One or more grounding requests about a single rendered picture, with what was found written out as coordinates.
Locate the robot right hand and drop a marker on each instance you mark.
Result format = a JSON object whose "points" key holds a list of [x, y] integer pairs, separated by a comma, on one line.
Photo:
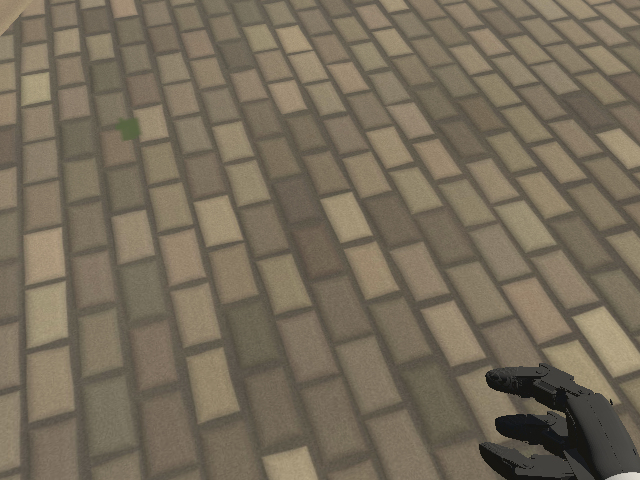
{"points": [[592, 440]]}

